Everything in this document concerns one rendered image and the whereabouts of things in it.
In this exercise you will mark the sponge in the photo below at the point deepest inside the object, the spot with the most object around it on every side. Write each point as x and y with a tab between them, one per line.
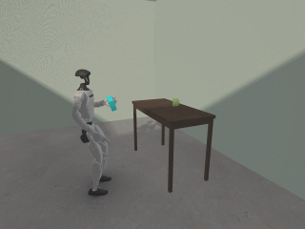
111	102

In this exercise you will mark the table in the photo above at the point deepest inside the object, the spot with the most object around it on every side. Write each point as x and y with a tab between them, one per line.
174	117

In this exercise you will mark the robot right hand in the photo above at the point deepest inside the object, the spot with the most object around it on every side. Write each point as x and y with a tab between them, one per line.
97	137

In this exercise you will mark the left robot forearm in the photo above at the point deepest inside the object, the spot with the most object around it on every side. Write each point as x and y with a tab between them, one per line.
99	104

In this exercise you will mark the robot left hand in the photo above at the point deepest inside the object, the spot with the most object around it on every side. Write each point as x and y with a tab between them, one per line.
107	103

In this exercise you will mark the left robot thigh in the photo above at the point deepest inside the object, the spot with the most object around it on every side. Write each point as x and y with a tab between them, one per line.
104	150

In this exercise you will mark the right robot upper arm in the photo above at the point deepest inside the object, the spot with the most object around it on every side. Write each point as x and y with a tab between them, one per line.
77	101

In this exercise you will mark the right robot forearm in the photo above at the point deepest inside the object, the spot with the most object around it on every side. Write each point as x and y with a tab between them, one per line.
81	121

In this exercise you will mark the robot left shin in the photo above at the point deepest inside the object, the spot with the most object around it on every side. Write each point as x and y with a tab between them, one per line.
104	161

